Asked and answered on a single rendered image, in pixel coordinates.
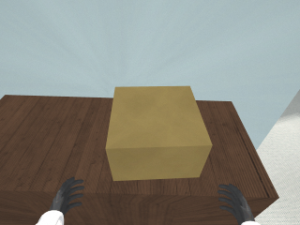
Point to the robot right hand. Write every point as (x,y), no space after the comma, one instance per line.
(240,208)

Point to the robot left hand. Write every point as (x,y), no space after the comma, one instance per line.
(61,200)

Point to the carton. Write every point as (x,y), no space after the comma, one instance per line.
(156,132)

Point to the robot left forearm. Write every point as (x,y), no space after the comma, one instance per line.
(52,217)

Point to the pedestal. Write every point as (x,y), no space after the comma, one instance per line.
(45,140)

